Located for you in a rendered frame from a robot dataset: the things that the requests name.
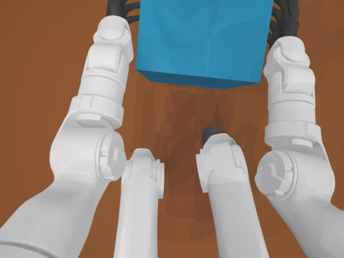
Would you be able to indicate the right robot shin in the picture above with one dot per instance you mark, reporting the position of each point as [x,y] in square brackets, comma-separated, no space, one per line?
[237,153]

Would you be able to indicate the left robot upper arm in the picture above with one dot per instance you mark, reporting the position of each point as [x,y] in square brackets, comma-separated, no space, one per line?
[56,222]

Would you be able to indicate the robot right hand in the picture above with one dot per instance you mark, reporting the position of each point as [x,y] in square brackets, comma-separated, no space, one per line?
[287,20]

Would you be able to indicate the carton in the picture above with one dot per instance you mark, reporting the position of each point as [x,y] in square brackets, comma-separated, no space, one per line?
[203,43]

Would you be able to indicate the right robot upper arm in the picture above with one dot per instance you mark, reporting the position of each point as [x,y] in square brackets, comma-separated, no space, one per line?
[300,187]

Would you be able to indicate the robot left forearm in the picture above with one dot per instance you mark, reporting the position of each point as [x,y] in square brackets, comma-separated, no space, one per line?
[103,82]

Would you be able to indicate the left robot shin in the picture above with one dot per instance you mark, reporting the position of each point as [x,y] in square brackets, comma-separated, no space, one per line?
[129,163]

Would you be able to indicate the robot shin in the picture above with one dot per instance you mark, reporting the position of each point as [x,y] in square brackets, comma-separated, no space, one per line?
[237,153]
[129,163]

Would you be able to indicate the robot left hand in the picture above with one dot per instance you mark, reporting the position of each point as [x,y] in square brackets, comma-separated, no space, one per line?
[120,8]

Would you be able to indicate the robot right forearm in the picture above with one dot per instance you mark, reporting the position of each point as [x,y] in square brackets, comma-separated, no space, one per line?
[291,100]

